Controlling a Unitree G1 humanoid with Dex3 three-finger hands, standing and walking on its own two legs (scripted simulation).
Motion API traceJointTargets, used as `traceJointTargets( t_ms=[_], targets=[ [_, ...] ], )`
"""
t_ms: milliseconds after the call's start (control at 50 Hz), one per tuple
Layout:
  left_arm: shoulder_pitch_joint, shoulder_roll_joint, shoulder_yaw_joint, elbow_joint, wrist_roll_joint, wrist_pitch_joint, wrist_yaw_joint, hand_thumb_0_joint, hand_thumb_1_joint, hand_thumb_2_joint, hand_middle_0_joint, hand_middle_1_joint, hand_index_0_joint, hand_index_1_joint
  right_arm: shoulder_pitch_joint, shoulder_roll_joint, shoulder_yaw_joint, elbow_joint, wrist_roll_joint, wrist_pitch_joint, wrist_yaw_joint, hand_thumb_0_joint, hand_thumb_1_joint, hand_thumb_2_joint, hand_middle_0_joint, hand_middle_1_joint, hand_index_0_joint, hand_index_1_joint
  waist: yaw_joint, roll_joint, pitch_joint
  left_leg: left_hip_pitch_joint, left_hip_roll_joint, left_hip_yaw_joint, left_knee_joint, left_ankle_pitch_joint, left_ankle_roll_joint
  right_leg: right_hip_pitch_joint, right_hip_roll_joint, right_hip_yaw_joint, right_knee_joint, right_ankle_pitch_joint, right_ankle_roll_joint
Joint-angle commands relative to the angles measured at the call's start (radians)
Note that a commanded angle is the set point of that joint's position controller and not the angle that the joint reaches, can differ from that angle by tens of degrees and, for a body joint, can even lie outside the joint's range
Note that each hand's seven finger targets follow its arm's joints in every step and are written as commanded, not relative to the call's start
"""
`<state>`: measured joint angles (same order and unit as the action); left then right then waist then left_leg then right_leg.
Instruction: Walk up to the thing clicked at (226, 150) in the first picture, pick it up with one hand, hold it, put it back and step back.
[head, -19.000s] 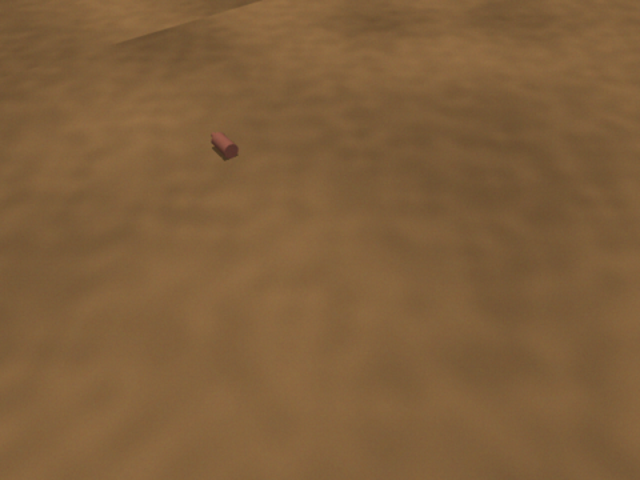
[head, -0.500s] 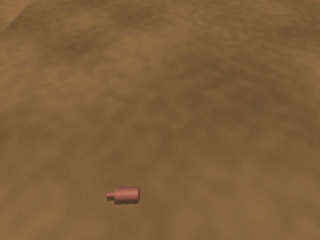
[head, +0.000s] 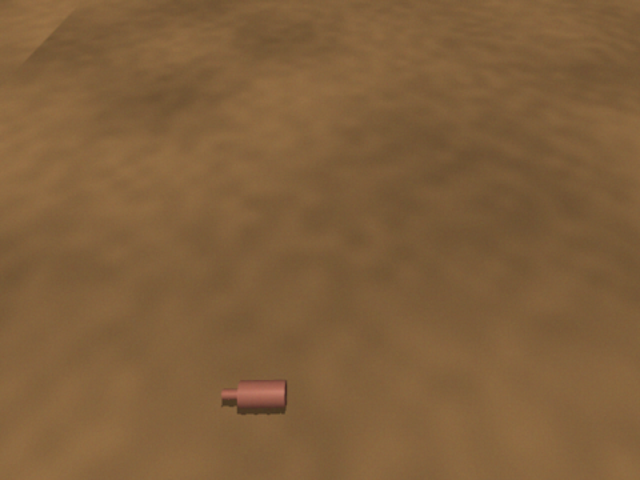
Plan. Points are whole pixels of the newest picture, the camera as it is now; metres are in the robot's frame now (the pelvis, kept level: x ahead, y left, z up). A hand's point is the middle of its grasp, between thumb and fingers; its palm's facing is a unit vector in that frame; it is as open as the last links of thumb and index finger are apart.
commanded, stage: walk up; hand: left
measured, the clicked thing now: (254, 394) +0.51 +0.24 -0.74
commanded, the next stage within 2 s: stand in 0.38 s
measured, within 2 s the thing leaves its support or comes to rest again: neither
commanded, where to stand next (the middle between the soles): +0.07 -0.04 m, yaw -1 degrees
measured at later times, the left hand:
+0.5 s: hand out of the picture +0.08 +0.24 -0.16, palm faces +0.00 -0.95 -0.33, open 7.4 cm
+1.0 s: hand out of the picture +0.09 +0.25 -0.16, palm faces -0.01 -0.94 -0.34, open 7.4 cm
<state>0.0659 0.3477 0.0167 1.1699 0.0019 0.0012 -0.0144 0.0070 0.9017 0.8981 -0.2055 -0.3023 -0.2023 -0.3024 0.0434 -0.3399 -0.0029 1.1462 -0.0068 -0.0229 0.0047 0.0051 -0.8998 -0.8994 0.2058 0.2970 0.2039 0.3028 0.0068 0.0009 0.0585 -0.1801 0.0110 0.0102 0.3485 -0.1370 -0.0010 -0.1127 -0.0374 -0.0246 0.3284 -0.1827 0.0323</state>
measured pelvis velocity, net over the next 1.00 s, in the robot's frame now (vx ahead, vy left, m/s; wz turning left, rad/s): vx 0.02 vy -0.01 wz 0.01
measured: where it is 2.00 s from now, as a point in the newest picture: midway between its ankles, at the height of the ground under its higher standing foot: outside the picture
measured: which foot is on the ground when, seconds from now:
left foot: down 0.00-1.00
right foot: down 0.00-1.00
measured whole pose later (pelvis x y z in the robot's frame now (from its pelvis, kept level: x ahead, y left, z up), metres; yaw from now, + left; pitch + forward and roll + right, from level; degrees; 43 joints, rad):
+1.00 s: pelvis +0.02 -0.01 +0.00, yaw +1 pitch -2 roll +0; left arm 0.10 0.35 0.01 1.14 0.01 -0.01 0.00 0.01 0.90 0.90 -0.21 -0.30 -0.20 -0.30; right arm 0.08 -0.35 0.00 1.15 -0.01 -0.01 0.00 0.01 -0.90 -0.90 0.21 0.30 0.20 0.30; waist 0.00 0.01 0.05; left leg -0.15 0.01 0.00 0.33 -0.16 -0.01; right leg -0.07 -0.03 -0.04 0.30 -0.20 0.03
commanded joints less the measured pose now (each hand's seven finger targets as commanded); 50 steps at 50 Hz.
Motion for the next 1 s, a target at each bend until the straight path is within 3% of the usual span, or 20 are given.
traceJointTargets(
  t_ms=[0, 40, 340, 400, 560, 680, 780, 980],
  targets=[
    [-0.048, 0.198, 0.033, -0.06, 0.003, -0.023, 0.01, 0.0, 0.9, 0.9, -0.2, -0.3, -0.2, -0.3, -0.04, -0.222, -0.039, -0.056, 0.003, -0.018, -0.009, 0.0, -0.9, -0.9, 0.2, 0.3, 0.2, 0.3, -0.011, 0.005, -0.112, 0.04, 0.127, -0.112, -0.078, 0.035, 0.016, 0.012, -0.094, 0.083, -0.062, 0.057, -0.038],
    [-0.043, 0.198, 0.033, -0.057, 0.003, -0.021, 0.01, 0.0, 0.9, 0.9, -0.2, -0.3, -0.2, -0.3, -0.045, -0.223, -0.039, -0.058, 0.003, -0.018, -0.008, 0.0, -0.9, -0.9, 0.2, 0.3, 0.2, 0.3, -0.012, 0.019, -0.098, 0.026, 0.125, -0.117, -0.09, 0.001, 0.014, 0.009, -0.093, 0.079, -0.059, 0.055, -0.038],
    [-0.025, 0.2, 0.039, -0.067, 0.005, -0.025, 0.014, 0.0, 0.9, 0.9, -0.2, -0.3, -0.2, -0.3, -0.032, -0.212, -0.038, -0.062, 0.004, -0.013, -0.009, 0.0, -0.9, -0.9, 0.2, 0.3, 0.2, 0.3, -0.01, 0.003, -0.127, 0.052, 0.118, -0.097, -0.055, 0.101, 0.016, 0.03, -0.102, 0.078, -0.066, 0.115, -0.035],
    [-0.012, 0.203, 0.035, -0.067, 0.011, -0.033, 0.018, 0.0, 0.9, 0.9, -0.2, -0.3, -0.2, -0.3, -0.034, -0.219, -0.037, -0.06, -0.008, -0.014, -0.009, 0.0, -0.9, -0.9, 0.2, 0.3, 0.2, 0.3, -0.006, 0.015, -0.113, 0.062, 0.126, -0.108, -0.055, 0.115, 0.016, 0.02, -0.108, 0.081, -0.068, 0.087, -0.038],
    [-0.012, 0.207, 0.032, -0.072, 0.009, -0.032, 0.017, 0.0, 0.9, 0.9, -0.2, -0.3, -0.2, -0.3, -0.014, -0.222, -0.034, -0.055, -0.005, -0.011, -0.005, 0.0, -0.9, -0.9, 0.2, 0.3, 0.2, 0.3, -0.01, 0.004, -0.067, 0.021, 0.117, -0.116, -0.085, 0.018, 0.01, 0.006, -0.103, 0.079, -0.076, 0.019, -0.039],
    [-0.006, 0.21, 0.03, -0.079, 0.01, -0.034, 0.018, 0.0, 0.9, 0.9, -0.2, -0.3, -0.2, -0.3, -0.017, -0.221, -0.034, -0.059, -0.005, -0.012, -0.005, 0.0, -0.9, -0.9, 0.2, 0.3, 0.2, 0.3, -0.009, -0.004, -0.083, 0.046, 0.118, -0.115, -0.071, 0.062, 0.01, 0.006, -0.105, 0.075, -0.077, 0.04, -0.038],
    [-0.001, 0.213, 0.029, -0.084, 0.009, -0.037, 0.021, 0.0, 0.9, 0.9, -0.2, -0.3, -0.2, -0.3, -0.012, -0.224, -0.035, -0.059, -0.005, -0.012, -0.007, 0.0, -0.9, -0.9, 0.2, 0.3, 0.2, 0.3, -0.007, -0.006, -0.127, 0.084, 0.126, -0.106, -0.043, 0.191, 0.016, 0.041, -0.113, 0.071, -0.063, 0.155, -0.037],
    [-0.008, 0.212, 0.029, -0.083, 0.007, -0.033, 0.024, 0.0, 0.9, 0.9, -0.2, -0.3, -0.2, -0.3, -0.006, -0.223, -0.033, -0.059, -0.003, -0.008, -0.011, 0.0, -0.9, -0.9, 0.2, 0.3, 0.2, 0.3, -0.01, -0.002, -0.112, 0.086, 0.128, -0.106, -0.049, 0.207, 0.014, 0.049, -0.111, 0.063, -0.061, 0.158, -0.035]
  ],
)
